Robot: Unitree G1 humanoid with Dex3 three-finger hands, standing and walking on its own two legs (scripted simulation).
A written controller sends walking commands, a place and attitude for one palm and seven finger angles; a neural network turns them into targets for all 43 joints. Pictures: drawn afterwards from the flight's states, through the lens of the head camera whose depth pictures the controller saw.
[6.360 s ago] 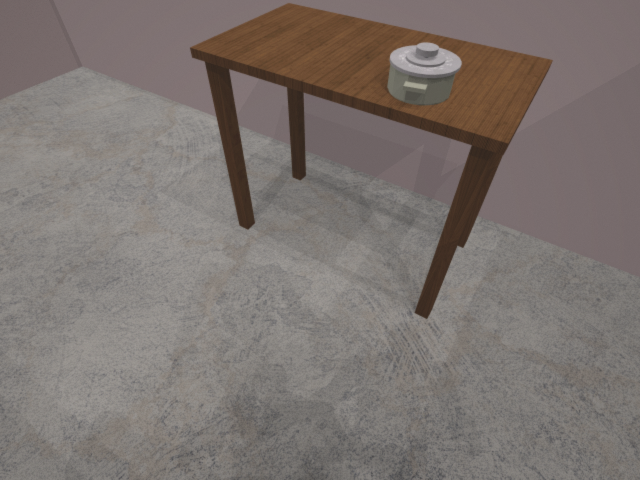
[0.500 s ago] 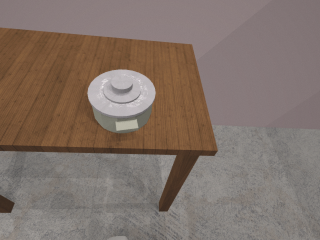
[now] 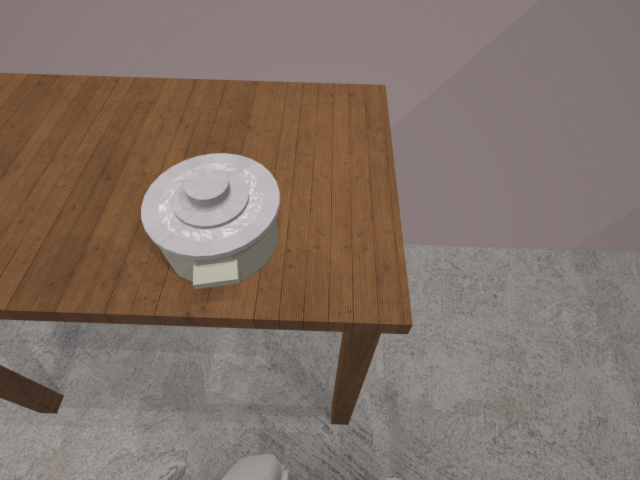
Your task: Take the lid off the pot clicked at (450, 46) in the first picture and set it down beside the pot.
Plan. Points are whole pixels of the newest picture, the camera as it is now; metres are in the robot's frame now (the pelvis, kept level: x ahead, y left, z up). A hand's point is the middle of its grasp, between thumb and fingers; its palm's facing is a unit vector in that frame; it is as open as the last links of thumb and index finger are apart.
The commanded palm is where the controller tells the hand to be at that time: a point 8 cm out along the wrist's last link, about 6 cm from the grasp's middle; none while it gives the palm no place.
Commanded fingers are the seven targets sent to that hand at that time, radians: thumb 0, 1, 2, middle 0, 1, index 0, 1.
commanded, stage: come to a stop and stand still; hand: left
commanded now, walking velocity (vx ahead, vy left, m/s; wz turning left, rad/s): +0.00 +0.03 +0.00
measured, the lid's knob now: (207, 187) +0.42 +0.17 +0.12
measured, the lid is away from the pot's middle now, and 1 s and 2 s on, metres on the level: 0.00 0.00 0.00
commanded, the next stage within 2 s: look again from close up in 0.78 s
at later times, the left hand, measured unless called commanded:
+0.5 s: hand out of the picture +0.00 +0.28 -0.17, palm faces +0.02 -0.97 -0.25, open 7.4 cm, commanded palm none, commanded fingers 0.00 0.90 0.90 -0.20 -0.30 -0.20 -0.30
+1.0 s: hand out of the picture +0.00 +0.26 -0.17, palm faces -0.01 -0.98 -0.18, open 7.4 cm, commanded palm none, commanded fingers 0.00 0.90 0.90 -0.20 -0.30 -0.20 -0.30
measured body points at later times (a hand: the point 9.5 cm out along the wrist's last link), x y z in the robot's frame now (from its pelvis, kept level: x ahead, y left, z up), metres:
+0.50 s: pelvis -0.02 +0.09 +0.00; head -0.01 +0.08 +0.45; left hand +0.00 +0.33 -0.15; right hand +0.08 -0.13 -0.15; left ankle +0.00 +0.12 -0.73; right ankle +0.00 -0.07 -0.73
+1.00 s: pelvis +0.00 +0.09 +0.01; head +0.01 +0.10 +0.46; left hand +0.00 +0.31 -0.15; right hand -0.01 -0.12 -0.15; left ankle +0.00 +0.12 -0.73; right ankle +0.00 -0.07 -0.73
